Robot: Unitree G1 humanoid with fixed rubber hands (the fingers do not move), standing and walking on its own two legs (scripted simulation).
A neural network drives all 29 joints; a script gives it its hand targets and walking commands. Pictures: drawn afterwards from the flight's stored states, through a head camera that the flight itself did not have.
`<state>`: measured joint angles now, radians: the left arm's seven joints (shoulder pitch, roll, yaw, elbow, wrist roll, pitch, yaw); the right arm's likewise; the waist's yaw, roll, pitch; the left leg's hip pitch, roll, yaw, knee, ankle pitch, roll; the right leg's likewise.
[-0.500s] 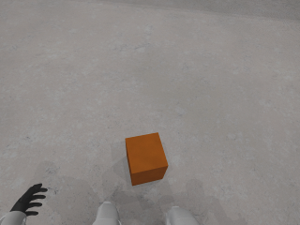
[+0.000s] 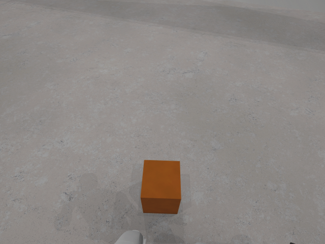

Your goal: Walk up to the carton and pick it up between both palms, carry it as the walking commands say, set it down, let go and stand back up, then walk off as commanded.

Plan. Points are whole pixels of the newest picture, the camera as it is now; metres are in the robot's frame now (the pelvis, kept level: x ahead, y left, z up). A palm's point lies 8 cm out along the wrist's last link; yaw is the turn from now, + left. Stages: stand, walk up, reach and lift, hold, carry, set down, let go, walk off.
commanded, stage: walk up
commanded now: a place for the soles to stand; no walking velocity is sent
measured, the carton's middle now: (161, 187) +0.50 +0.03 -0.61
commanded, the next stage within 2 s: reach and lift in 1.66 s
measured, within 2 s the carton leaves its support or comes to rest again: neither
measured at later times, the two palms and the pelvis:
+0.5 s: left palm out of the picture +0.07 +0.34 -0.07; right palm out of the picture +0.15 -0.30 -0.07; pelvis +0.01 +0.00 +0.03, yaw +6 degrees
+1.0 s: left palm out of the picture +0.07 +0.33 -0.07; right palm out of the picture +0.15 -0.29 -0.07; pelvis +0.02 +0.01 +0.04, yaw +5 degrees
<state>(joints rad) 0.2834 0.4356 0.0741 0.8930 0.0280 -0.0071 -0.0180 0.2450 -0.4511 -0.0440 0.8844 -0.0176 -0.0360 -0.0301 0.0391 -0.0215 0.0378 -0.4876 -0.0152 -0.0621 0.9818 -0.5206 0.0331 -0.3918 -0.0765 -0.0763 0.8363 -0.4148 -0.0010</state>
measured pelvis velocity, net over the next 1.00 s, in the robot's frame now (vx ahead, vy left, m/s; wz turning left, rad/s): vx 0.02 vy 0.01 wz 0.10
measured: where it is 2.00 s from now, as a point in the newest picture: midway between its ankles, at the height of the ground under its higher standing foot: outside the picture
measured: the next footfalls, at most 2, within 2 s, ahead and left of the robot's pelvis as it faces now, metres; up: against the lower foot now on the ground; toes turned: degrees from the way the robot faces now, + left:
left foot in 0.10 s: +0.05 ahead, +0.12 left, +0.00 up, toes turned -4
